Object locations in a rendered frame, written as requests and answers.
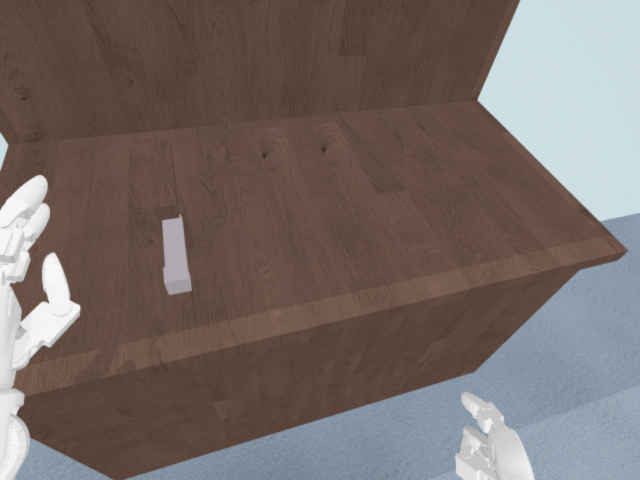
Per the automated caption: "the counter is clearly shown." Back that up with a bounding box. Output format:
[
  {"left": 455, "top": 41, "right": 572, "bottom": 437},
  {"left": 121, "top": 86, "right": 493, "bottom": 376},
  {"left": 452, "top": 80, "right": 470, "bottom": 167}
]
[{"left": 0, "top": 0, "right": 629, "bottom": 480}]

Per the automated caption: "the tap lever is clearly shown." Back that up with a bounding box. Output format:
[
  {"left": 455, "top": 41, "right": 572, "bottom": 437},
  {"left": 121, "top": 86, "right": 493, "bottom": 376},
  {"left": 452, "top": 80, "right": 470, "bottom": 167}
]
[{"left": 162, "top": 214, "right": 192, "bottom": 295}]

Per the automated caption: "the left robot hand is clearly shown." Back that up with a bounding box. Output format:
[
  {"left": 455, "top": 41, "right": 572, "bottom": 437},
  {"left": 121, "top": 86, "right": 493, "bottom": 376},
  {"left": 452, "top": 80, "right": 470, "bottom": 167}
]
[{"left": 0, "top": 175, "right": 80, "bottom": 389}]

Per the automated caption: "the right robot hand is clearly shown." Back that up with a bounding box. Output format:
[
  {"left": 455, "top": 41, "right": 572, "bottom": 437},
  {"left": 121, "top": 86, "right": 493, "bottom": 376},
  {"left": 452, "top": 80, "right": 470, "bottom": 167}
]
[{"left": 455, "top": 392, "right": 535, "bottom": 480}]

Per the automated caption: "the left robot forearm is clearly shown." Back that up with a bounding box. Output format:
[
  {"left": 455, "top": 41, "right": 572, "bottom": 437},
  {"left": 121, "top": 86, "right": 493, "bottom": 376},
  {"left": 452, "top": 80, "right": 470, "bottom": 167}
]
[{"left": 0, "top": 388, "right": 30, "bottom": 480}]

